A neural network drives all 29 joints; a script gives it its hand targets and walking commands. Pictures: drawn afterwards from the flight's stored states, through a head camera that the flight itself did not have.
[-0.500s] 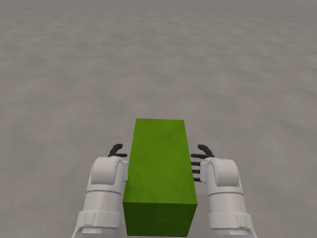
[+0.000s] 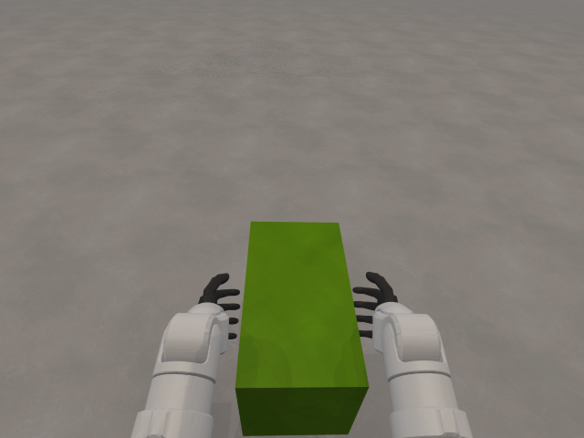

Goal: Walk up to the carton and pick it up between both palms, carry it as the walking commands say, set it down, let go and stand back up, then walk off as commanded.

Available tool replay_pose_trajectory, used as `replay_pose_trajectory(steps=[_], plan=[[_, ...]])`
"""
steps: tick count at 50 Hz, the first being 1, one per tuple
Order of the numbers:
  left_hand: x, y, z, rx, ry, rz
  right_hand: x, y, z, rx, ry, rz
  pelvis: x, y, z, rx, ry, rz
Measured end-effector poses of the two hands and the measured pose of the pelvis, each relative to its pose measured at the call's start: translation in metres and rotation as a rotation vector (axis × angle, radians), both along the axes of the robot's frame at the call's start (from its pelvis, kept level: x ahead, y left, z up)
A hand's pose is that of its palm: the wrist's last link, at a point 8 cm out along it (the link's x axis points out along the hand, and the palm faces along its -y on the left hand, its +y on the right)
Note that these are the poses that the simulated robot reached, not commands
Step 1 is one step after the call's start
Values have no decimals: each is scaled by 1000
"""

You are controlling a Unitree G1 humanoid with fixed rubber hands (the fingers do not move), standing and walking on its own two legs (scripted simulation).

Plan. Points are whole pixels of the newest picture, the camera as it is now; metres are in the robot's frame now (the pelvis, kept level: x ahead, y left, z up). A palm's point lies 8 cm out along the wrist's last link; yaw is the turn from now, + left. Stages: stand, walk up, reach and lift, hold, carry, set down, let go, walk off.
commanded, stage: carry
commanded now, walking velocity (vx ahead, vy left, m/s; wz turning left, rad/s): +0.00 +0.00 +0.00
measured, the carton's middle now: (295, 319) +0.34 +0.00 -0.03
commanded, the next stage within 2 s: none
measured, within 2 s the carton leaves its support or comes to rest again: neither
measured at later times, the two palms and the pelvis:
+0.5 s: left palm (194, 323) +0.28 +0.14 +0.04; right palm (372, 319) +0.29 -0.11 +0.05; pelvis +0.00 +0.02 +0.00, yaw +0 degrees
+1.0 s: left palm (208, 324) +0.28 +0.12 +0.04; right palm (385, 320) +0.29 -0.13 +0.05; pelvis +0.00 +0.00 +0.00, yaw +0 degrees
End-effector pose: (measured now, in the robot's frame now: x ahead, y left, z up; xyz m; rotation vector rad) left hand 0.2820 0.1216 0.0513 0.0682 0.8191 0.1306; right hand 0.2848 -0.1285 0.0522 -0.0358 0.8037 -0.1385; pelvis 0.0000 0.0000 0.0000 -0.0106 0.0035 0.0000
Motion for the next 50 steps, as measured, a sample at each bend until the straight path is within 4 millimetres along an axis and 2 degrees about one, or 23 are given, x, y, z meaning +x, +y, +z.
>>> replay_pose_trajectory(steps=[8,21,38,50], plan=[[-2,13,-3,-1,-21,10,4,12,-1,-7,-23,30,1,7,-1,-4,-2,3],[0,20,-6,8,-31,-3,5,20,-2,-15,-36,29,1,16,0,-4,-4,5],[-6,15,-9,20,-32,-21,-5,13,-8,8,-39,20,-6,14,0,6,-13,2],[-2,1,-7,21,-47,-22,0,0,-5,-2,-58,12,-3,2,1,6,-6,6]])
